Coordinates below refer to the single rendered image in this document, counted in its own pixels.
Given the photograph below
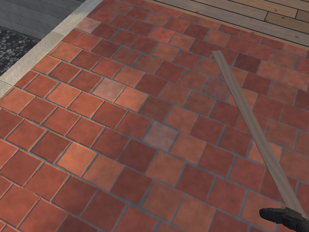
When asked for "right robot hand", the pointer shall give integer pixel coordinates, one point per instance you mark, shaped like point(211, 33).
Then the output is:
point(288, 217)

